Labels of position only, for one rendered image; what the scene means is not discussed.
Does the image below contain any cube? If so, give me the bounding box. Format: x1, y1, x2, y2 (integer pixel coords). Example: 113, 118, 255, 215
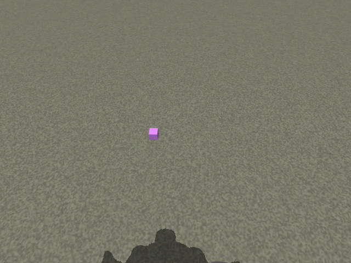
149, 128, 158, 140

